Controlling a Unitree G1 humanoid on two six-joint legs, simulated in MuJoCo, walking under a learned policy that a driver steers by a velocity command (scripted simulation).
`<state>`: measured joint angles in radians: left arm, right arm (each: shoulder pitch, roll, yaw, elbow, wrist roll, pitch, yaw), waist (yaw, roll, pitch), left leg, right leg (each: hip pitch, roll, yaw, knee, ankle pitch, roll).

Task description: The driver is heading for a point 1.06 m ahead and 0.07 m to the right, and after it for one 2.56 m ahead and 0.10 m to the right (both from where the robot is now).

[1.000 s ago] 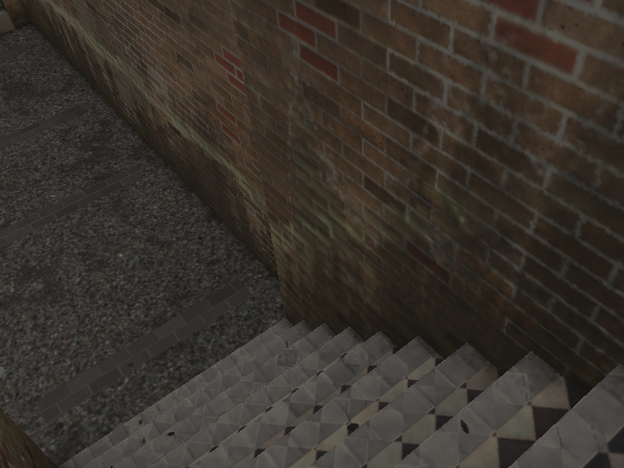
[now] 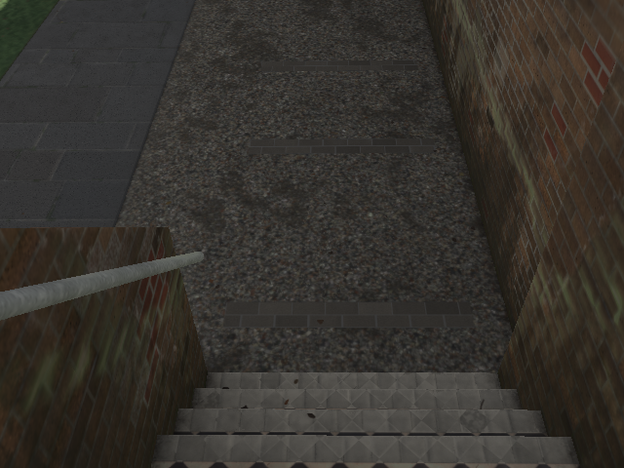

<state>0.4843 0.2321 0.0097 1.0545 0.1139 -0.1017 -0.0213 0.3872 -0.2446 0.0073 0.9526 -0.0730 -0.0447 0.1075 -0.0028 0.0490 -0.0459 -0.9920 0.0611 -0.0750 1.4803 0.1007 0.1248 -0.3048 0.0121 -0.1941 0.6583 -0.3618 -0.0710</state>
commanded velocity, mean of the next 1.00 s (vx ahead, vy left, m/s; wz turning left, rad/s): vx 0.50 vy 0.00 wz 0.16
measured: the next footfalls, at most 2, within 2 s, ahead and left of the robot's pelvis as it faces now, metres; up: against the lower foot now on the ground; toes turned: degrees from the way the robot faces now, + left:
left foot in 0.46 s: +0.28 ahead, +0.15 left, -0.22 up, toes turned +14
right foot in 0.82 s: +0.49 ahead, -0.03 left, -0.44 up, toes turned +8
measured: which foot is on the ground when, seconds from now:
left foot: up 0.00-0.44, down 0.46-0.82, up 0.84-1.00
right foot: down 0.00-0.46, up 0.48-0.80, down 0.82-1.00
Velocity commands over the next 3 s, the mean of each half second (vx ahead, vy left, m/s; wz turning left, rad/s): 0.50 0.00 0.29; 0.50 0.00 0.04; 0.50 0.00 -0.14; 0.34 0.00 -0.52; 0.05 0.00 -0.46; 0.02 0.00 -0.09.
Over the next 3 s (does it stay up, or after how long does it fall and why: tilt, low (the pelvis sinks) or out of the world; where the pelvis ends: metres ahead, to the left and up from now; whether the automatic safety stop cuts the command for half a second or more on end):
stays up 1.07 0.25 -1.08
